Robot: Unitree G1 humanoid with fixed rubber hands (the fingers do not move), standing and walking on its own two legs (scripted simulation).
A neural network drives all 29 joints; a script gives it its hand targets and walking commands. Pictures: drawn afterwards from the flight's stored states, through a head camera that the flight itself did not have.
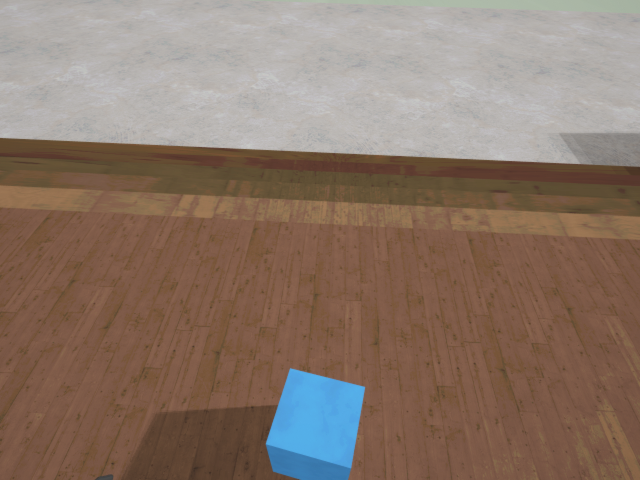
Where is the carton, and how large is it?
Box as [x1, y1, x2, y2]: [266, 368, 364, 479]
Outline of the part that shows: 290,368 266,442 273,471 300,479 347,479 351,465 364,387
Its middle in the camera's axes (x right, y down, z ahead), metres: +0.00 +0.52 +1.07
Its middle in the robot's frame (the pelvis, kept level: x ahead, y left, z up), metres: +0.42 +0.02 -0.66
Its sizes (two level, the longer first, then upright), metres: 0.210 0.200 0.250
